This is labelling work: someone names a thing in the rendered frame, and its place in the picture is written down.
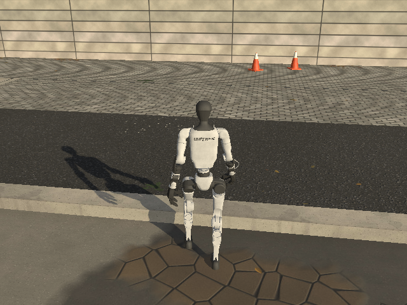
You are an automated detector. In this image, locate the left robot foot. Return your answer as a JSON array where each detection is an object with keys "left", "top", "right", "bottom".
[{"left": 184, "top": 235, "right": 193, "bottom": 249}]

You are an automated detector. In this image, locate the right robot foot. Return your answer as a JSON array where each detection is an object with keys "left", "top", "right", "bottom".
[{"left": 210, "top": 253, "right": 220, "bottom": 270}]

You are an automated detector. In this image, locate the robot left forearm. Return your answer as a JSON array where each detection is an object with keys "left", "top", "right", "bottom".
[{"left": 169, "top": 155, "right": 182, "bottom": 189}]

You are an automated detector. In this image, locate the left robot upper arm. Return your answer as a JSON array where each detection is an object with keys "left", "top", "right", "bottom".
[{"left": 176, "top": 128, "right": 191, "bottom": 165}]

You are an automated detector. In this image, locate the robot right forearm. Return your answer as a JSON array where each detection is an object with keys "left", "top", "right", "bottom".
[{"left": 225, "top": 152, "right": 235, "bottom": 175}]

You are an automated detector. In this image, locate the robot right hand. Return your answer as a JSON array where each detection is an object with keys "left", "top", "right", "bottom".
[{"left": 221, "top": 173, "right": 235, "bottom": 186}]

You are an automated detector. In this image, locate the robot foot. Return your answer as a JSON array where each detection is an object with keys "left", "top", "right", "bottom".
[
  {"left": 210, "top": 253, "right": 220, "bottom": 270},
  {"left": 184, "top": 235, "right": 193, "bottom": 249}
]

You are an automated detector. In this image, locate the right robot upper arm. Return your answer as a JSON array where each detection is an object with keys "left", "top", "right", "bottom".
[{"left": 217, "top": 128, "right": 233, "bottom": 161}]

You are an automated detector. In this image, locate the robot left hand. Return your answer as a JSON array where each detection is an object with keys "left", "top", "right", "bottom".
[{"left": 167, "top": 188, "right": 183, "bottom": 207}]

